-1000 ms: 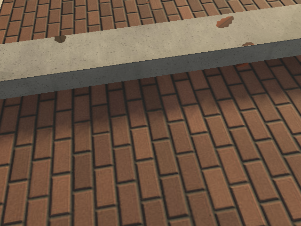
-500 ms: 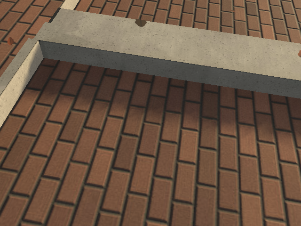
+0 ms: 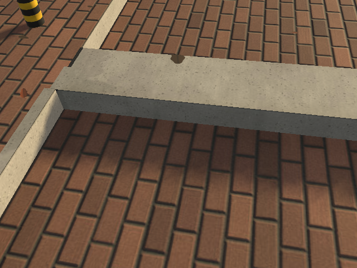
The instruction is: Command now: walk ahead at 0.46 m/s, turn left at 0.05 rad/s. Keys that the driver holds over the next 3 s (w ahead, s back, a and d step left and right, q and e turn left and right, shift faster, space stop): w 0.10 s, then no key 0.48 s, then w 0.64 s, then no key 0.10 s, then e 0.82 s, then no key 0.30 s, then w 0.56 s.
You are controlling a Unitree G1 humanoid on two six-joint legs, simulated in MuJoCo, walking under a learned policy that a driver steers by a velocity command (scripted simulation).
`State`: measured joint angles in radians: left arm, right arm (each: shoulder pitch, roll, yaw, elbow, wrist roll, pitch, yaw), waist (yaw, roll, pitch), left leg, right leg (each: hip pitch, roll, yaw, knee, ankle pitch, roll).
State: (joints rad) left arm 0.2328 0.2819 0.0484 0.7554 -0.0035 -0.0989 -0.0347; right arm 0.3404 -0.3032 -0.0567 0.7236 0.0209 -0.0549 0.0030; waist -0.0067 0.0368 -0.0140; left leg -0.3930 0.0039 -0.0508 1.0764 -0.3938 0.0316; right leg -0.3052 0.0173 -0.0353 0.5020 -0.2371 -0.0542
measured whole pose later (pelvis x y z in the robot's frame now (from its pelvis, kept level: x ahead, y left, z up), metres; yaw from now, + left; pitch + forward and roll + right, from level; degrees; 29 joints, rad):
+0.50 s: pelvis +0.21 +0.02 -0.01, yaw -1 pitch +1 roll +0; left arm 0.26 0.30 0.03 0.83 -0.01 0.00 0.01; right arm 0.10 -0.23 -0.03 0.70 -0.01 -0.05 0.03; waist 0.02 -0.02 0.06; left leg -0.43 -0.04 0.04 0.48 -0.08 0.05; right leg -0.35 -0.02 0.05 1.04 -0.56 0.05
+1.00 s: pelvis +0.34 +0.02 +0.01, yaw -1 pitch +2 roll +0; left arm 0.44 0.28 0.06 0.90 -0.02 -0.05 0.02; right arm 0.06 -0.28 -0.06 0.80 0.03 -0.07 0.04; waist 0.10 0.01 0.00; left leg -0.39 0.01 0.03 0.51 -0.19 0.02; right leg -0.06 -0.05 0.02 0.33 -0.31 0.03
